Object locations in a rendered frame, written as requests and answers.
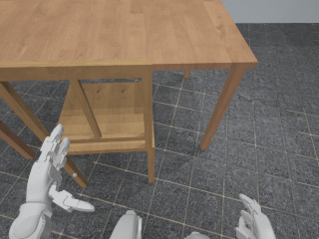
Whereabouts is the right robot hand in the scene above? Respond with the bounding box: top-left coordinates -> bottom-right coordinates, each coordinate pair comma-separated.
235,193 -> 276,239

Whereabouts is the left robot thigh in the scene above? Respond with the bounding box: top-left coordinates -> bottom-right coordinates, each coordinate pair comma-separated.
110,214 -> 143,239

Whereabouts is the robot left forearm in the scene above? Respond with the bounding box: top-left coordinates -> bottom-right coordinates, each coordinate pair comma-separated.
9,201 -> 54,239

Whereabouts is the chair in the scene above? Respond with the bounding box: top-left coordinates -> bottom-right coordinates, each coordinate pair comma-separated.
0,58 -> 155,188

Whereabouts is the table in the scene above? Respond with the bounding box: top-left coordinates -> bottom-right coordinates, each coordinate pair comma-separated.
0,0 -> 258,159

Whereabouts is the left robot hand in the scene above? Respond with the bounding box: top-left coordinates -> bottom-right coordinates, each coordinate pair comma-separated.
26,123 -> 95,213

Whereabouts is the robot left shin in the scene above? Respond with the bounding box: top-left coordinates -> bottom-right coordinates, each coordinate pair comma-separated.
126,210 -> 136,214

